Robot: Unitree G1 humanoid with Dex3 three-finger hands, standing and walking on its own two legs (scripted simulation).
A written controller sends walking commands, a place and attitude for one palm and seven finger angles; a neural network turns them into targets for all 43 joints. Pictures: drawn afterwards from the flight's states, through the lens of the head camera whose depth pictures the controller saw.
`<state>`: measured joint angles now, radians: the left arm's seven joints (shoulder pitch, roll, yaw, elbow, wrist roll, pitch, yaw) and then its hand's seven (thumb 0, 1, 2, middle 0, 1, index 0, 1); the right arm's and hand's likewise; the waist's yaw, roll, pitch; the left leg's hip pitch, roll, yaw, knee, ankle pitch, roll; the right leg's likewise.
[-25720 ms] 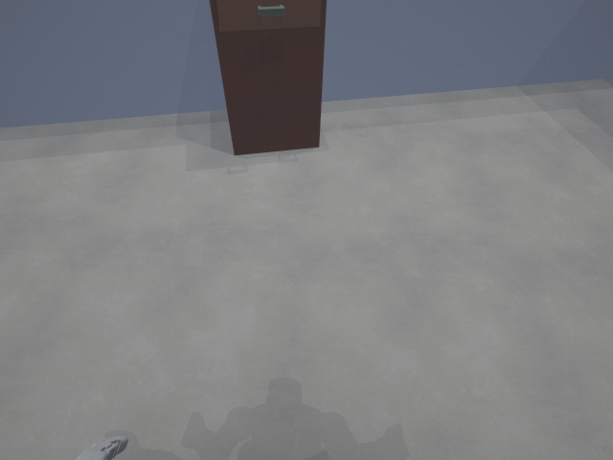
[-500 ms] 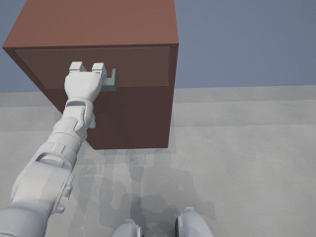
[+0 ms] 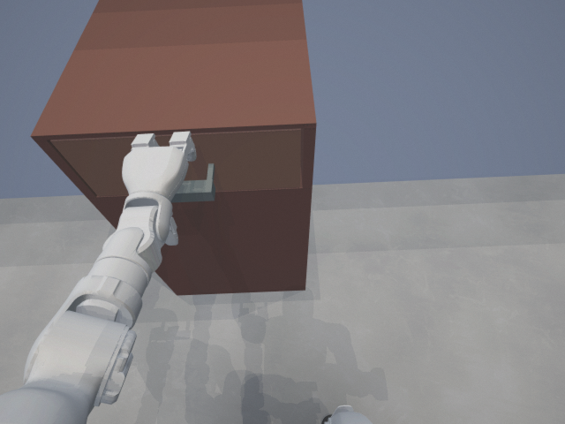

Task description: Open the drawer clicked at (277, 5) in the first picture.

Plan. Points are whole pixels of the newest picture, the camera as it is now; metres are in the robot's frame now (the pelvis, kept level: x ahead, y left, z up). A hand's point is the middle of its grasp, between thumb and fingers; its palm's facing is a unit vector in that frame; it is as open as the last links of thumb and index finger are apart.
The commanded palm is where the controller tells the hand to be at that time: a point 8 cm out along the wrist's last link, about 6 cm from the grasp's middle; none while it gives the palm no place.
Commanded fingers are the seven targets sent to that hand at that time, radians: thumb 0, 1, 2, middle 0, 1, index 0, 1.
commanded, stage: lift the fingers back up to retry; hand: left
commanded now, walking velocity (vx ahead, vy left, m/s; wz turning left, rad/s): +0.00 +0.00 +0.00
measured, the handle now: (185, 180) +0.52 +0.17 -0.03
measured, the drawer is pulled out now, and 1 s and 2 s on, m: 0.00 0.00 0.00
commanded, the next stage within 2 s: re-aim the fingers above the handle in 0.22 s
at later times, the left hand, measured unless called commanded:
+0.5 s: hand (156, 197) +0.45 +0.19 +0.03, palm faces +0.00 +0.01 -1.00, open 13.8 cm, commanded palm +0.42 +0.19 +0.09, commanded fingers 0.00 -0.50 0.30 -0.30 -1.20 -0.30 -1.20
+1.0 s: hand (144, 195) +0.45 +0.21 +0.03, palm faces -0.03 +0.04 -1.00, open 13.8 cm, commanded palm +0.43 +0.19 +0.09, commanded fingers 0.00 -0.50 0.30 -0.30 -1.20 -0.30 -1.20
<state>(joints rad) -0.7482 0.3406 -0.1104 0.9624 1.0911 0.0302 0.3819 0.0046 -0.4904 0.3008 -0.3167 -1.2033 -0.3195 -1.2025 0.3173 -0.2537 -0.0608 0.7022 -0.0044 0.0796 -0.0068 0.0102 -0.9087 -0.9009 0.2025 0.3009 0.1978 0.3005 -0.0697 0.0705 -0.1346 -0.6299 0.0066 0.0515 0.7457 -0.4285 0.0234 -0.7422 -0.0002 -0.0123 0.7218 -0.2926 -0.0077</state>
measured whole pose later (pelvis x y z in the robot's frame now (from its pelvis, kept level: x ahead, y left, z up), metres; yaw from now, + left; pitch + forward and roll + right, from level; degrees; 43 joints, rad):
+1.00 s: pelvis -0.01 +0.00 +0.01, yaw +0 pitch +16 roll +0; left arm -0.77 0.40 -0.08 1.03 1.11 0.04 0.38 0.01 -0.49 0.30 -0.32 -1.20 -0.32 -1.20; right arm 0.29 -0.26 -0.06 0.72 0.00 0.07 -0.02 0.01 -0.91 -0.90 0.20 0.30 0.20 0.30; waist -0.07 0.05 -0.10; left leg -0.59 0.00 0.06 0.69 -0.39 0.02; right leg -0.71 0.00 0.00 0.67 -0.25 -0.01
